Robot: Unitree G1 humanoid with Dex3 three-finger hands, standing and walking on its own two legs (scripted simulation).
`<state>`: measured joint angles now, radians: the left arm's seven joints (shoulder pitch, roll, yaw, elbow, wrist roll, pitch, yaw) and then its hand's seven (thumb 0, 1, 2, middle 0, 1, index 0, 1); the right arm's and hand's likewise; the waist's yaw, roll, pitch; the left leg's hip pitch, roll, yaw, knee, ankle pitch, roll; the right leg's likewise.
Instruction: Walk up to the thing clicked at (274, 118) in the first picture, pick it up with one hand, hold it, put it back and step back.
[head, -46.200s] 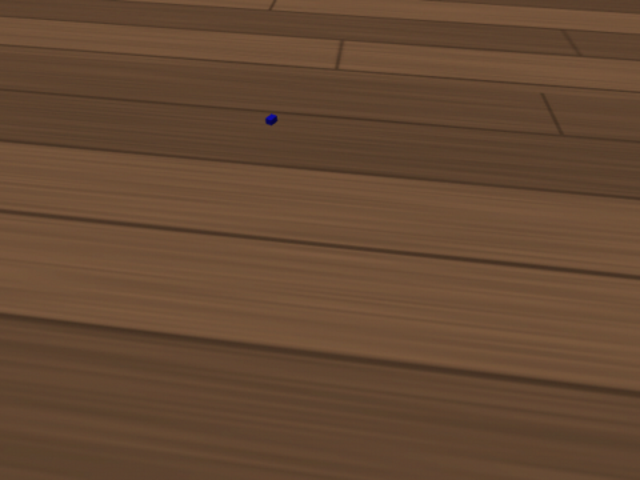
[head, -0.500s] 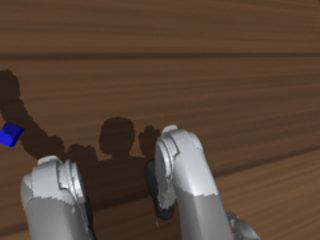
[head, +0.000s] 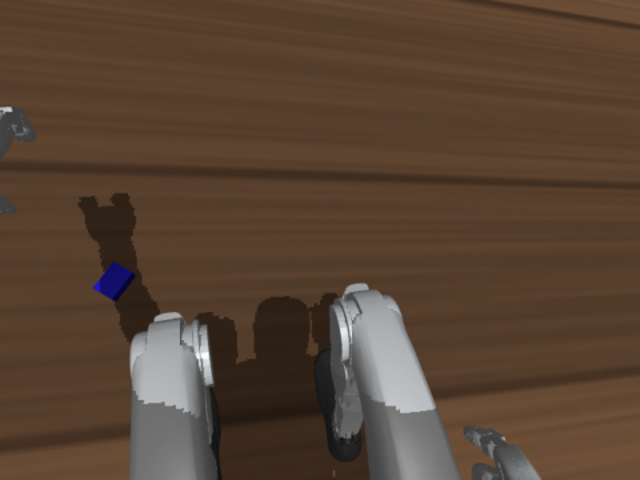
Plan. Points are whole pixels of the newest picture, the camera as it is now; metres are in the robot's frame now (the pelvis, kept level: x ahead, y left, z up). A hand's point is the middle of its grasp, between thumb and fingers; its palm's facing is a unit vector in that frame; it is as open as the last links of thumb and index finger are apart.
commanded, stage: go down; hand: left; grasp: from above
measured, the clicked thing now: (115, 281) +0.42 +0.26 -0.39
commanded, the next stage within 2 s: home in 0.02 s
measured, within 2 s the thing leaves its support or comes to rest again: neither
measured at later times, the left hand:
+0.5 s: hand out of the picture +0.47 +0.32 +0.04, palm faces -0.36 -0.34 -0.87, open 10.6 cm
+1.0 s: hand out of the picture +0.46 +0.33 +0.11, palm faces -0.27 -0.57 -0.77, open 11.2 cm
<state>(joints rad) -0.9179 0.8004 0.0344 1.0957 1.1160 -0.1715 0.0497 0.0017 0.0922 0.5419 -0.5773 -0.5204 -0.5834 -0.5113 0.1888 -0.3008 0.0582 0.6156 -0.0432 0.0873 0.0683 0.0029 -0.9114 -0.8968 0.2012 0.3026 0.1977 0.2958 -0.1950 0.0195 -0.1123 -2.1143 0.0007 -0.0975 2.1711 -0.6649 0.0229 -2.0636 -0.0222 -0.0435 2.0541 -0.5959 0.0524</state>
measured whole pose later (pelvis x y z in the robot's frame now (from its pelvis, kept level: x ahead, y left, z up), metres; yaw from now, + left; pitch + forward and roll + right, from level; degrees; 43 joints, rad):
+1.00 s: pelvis +0.05 -0.01 +0.20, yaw +3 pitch +30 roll -5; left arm -0.77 0.65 0.17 1.17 0.67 0.07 0.01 0.00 0.07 0.67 -0.30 -0.58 -0.35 -0.58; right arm 0.28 -0.28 0.02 0.68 0.00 -0.06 0.04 0.01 -0.91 -0.90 0.20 0.30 0.20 0.30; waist -0.14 0.04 -0.15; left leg -1.42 0.04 -0.07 1.49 -0.59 0.00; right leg -1.40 0.00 -0.05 1.40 -0.52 0.02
